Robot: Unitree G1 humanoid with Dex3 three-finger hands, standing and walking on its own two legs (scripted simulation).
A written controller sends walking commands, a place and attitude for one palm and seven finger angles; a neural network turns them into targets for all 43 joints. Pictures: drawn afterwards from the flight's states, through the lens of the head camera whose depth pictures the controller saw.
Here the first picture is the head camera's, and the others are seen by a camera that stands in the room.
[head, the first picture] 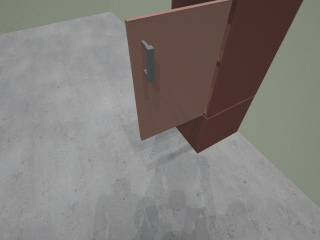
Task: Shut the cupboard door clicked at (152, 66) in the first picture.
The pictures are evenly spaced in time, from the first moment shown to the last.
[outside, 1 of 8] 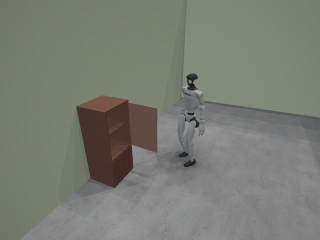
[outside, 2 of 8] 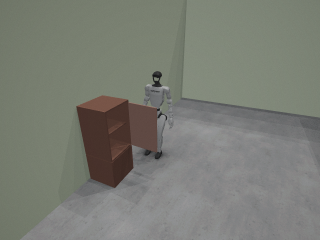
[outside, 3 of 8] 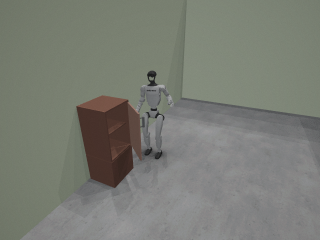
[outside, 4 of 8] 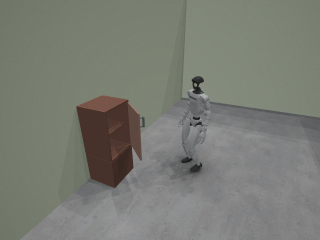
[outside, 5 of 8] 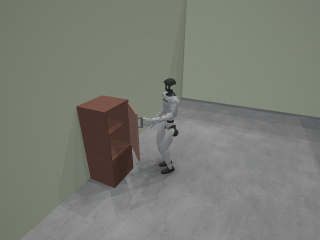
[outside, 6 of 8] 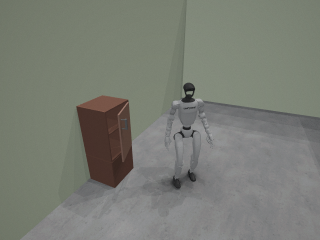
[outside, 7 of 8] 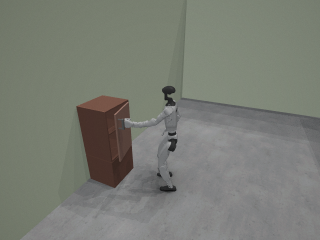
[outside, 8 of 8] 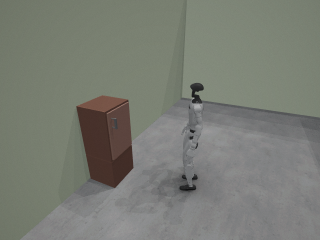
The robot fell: no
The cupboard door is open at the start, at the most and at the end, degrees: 87 87 0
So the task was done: yes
